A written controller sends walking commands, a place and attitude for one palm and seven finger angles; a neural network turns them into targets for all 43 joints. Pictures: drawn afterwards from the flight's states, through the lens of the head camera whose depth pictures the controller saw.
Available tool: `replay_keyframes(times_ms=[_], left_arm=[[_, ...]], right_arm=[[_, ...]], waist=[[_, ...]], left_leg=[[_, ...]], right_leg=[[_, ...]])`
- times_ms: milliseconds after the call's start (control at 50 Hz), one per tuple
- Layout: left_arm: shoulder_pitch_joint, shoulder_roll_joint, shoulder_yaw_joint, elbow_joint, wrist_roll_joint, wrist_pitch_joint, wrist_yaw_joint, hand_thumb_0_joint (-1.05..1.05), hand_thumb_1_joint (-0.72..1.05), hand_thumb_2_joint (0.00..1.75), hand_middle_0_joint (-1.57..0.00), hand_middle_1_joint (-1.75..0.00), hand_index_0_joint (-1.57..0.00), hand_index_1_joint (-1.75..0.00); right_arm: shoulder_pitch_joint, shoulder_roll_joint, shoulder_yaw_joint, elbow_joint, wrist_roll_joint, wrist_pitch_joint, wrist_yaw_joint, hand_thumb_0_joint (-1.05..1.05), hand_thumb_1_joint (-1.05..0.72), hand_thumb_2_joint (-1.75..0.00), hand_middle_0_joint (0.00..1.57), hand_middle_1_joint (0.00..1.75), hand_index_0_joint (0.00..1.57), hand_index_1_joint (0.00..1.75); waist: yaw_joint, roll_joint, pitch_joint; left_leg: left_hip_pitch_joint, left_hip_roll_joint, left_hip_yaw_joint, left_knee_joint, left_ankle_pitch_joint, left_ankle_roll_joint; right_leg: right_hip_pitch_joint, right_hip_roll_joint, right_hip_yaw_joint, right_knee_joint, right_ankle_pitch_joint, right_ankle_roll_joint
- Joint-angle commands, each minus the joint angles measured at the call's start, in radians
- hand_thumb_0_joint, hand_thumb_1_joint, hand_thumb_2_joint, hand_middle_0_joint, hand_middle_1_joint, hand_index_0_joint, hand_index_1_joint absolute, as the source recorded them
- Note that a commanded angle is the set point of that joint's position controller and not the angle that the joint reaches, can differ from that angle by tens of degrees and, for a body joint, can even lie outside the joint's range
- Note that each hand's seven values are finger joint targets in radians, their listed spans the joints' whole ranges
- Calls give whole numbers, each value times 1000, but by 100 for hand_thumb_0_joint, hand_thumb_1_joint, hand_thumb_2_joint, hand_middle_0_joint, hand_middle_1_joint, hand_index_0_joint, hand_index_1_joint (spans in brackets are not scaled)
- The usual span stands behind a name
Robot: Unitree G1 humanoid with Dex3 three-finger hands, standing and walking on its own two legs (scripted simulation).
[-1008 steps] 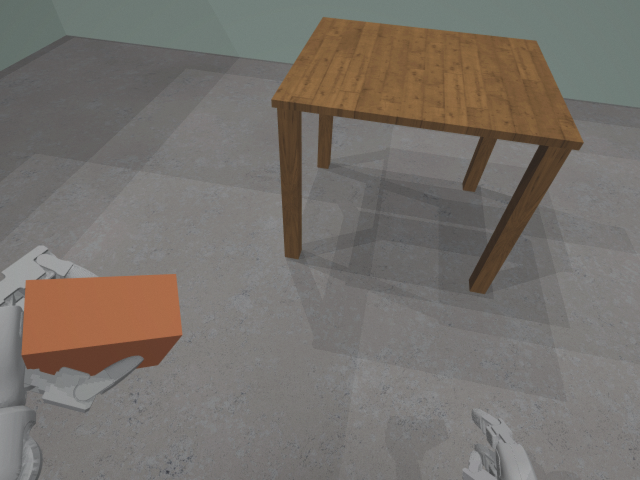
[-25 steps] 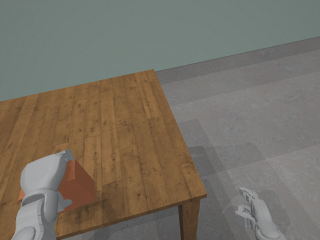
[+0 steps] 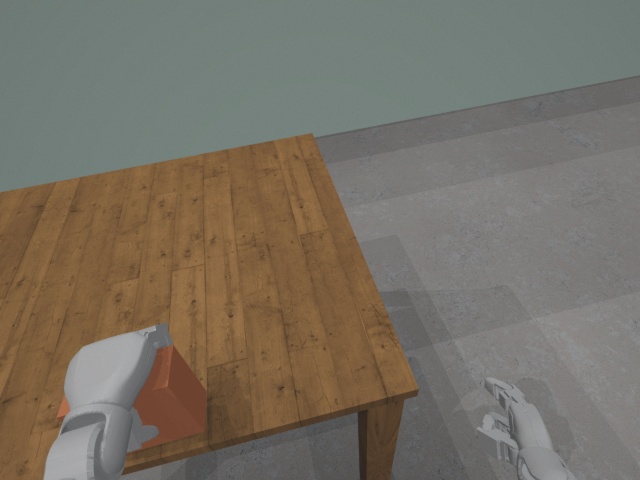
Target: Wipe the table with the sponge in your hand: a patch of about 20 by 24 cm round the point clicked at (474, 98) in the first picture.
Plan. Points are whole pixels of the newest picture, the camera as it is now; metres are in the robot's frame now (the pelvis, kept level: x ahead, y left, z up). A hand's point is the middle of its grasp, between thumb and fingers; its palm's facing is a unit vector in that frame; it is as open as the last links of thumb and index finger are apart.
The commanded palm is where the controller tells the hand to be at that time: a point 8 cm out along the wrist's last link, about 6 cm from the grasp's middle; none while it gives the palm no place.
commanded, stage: lower the sponge onto the table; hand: left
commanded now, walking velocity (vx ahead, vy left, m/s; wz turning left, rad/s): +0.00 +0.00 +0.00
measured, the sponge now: (147, 409) +0.18 +0.27 -0.01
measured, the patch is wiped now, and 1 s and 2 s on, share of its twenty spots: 0.00 0.05 0.25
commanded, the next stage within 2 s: wipe forward along the first lane in 0.68 s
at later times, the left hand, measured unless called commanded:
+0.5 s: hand (138, 396) +0.18 +0.26 +0.03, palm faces -0.04 -0.10 -0.99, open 9.8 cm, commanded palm +0.16 +0.27 +0.08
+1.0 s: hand (135, 381) +0.20 +0.29 +0.02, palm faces -0.05 -0.07 -1.00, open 9.8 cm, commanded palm +0.19 +0.28 +0.06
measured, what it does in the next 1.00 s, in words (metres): stands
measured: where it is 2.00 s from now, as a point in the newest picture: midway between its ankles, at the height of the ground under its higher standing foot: outside the picture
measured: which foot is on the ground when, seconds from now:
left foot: down 0.00-1.00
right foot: down 0.00-1.00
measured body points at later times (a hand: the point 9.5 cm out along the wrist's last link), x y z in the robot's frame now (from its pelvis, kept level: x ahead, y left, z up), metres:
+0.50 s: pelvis -0.01 +0.00 +0.00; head -0.01 -0.03 +0.45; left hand +0.18 +0.27 +0.08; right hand +0.23 -0.21 -0.09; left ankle +0.02 +0.13 -0.74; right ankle -0.03 -0.11 -0.74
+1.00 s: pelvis -0.02 +0.00 +0.00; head -0.02 -0.03 +0.44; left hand +0.20 +0.29 +0.07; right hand +0.21 -0.21 -0.10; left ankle +0.02 +0.13 -0.74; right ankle -0.03 -0.12 -0.74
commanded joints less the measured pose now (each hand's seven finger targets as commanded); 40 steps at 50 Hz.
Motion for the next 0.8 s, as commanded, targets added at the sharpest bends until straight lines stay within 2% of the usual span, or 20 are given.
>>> replay_keyframes(times_ms=[0,20,40,120,140,220,240,300,320,340,360,420,440,520,540,620,640,720,740,780], left_arm=[[-168,231,168,-215,74,-61,84,0,10,130,-120,-160,-120,-160],[-192,252,195,-231,77,-59,100,0,10,130,-120,-160,-120,-160],[-169,218,178,-221,78,-56,112,0,10,130,-120,-160,-120,-160],[-117,205,194,-169,58,-28,146,0,10,130,-120,-160,-120,-160],[-103,133,128,-169,42,-18,138,0,10,130,-120,-160,-120,-160],[-141,165,130,-87,20,17,103,0,10,130,-120,-160,-120,-160],[-164,126,76,-103,19,16,89,0,10,130,-120,-160,-120,-160],[-206,162,85,-124,43,-19,81,0,10,130,-120,-160,-120,-160],[-222,214,133,-153,51,-34,87,0,10,130,-120,-160,-120,-160],[-211,191,117,-173,58,-54,93,0,10,130,-120,-160,-120,-160],[-199,217,146,-158,71,-70,106,0,10,130,-120,-160,-120,-160],[-137,188,155,-150,67,-86,132,0,10,130,-120,-160,-120,-160],[-117,143,122,-140,63,-84,137,0,10,130,-120,-160,-120,-160],[-74,166,162,-76,51,-51,155,0,10,130,-120,-160,-120,-160],[-110,136,125,-75,53,-43,153,0,10,130,-120,-160,-120,-160],[-155,189,153,-86,62,-44,161,0,10,130,-120,-160,-120,-160],[-168,141,106,-74,57,-46,156,0,10,130,-120,-160,-120,-160],[-221,158,115,5,57,-46,141,0,10,130,-120,-160,-120,-160],[-237,121,78,1,56,-50,135,0,10,130,-120,-160,-120,-160],[-261,123,73,34,56,-58,133,0,10,130,-120,-160,-120,-160]], right_arm=[[-166,-94,-39,-165,-10,-52,-4,0,-90,-90,20,30,20,30],[-190,-95,-33,-166,-8,-53,-4,0,-90,-90,20,30,20,30],[-164,-89,-39,-171,-7,-53,-5,0,-90,-90,20,30,20,30],[-202,-93,-41,-160,3,-47,1,0,-90,-90,20,30,20,30],[-190,-85,-42,-165,9,-47,2,0,-90,-90,20,30,20,30],[-223,-98,-32,-147,16,-42,-2,0,-90,-90,20,30,20,30],[-212,-93,-30,-158,17,-43,-3,0,-90,-90,20,30,20,30],[-198,-93,-36,-153,6,-54,-8,0,-90,-90,20,30,20,30],[-208,-96,-34,-155,2,-59,-11,0,-90,-90,20,30,20,30],[-184,-89,-36,-158,0,-63,-11,0,-90,-90,20,30,20,30],[-174,-89,-41,-151,-4,-64,-10,0,-90,-90,20,30,20,30],[-175,-90,-47,-149,-4,-62,-2,0,-90,-90,20,30,20,30],[-162,-85,-48,-153,-1,-61,1,0,-90,-90,20,30,20,30],[-194,-97,-49,-147,4,-50,5,0,-90,-90,20,30,20,30],[-183,-92,-47,-147,9,-48,4,0,-90,-90,20,30,20,30],[-205,-97,-49,-144,4,-52,-6,0,-90,-90,20,30,20,30],[-190,-88,-45,-146,8,-55,-7,0,-90,-90,20,30,20,30],[-200,-96,-42,-124,10,-55,-14,0,-90,-90,20,30,20,30],[-189,-91,-43,-130,11,-60,-15,0,-90,-90,20,30,20,30],[-187,-93,-44,-122,12,-62,-17,0,-90,-90,20,30,20,30]], waist=[[6,-68,-150],[12,-48,-157],[10,-50,-175],[21,-30,-173],[8,-38,-181],[-3,-101,-112],[-16,-95,-109],[-10,-94,-140],[-3,-72,-153],[-6,-49,-184],[1,-60,-181],[7,-22,-160],[2,-43,-167],[17,-85,-133],[2,-91,-141],[10,-65,-154],[-7,-67,-146],[-10,-97,-110],[-19,-88,-121],[-20,-96,-117]], left_leg=[[138,-25,-15,-19,224,50],[148,-26,-25,-28,214,48],[137,-22,-11,-18,223,49],[133,-23,-23,-23,230,38],[126,-21,-10,-20,231,45],[106,-28,-18,-39,169,49],[92,-31,-10,-40,145,56],[117,-35,-11,-29,160,62],[132,-35,-20,-31,158,61],[134,-36,-9,-19,176,64],[134,-33,-11,-13,189,58],[130,-28,-20,-14,194,47],[115,-25,-13,-11,194,48],[84,-26,-20,-22,170,42],[73,-24,-8,-20,156,47],[96,-32,-16,-18,137,52],[85,-30,-6,-16,128,56],[82,-35,-17,-23,85,54],[80,-32,-7,-20,80,58],[74,-35,-10,-20,77,57]], right_leg=[[-81,23,58,-79,231,-61],[-78,33,81,-80,220,-71],[-75,29,50,-65,223,-67],[-64,30,80,-63,245,-73],[-60,21,42,-56,257,-61],[-76,22,71,-88,206,-55],[-84,15,38,-88,176,-46],[-85,15,48,-86,189,-47],[-81,25,72,-89,175,-57],[-75,21,44,-75,194,-55],[-83,23,55,-71,204,-60],[-98,33,75,-70,204,-71],[-100,29,44,-57,206,-65],[-96,27,71,-63,207,-64],[-102,22,43,-58,188,-56],[-105,25,74,-71,157,-61],[-112,20,43,-63,150,-54],[-138,27,67,-89,95,-57],[-141,23,42,-79,94,-51],[-146,23,42,-79,97,-50]])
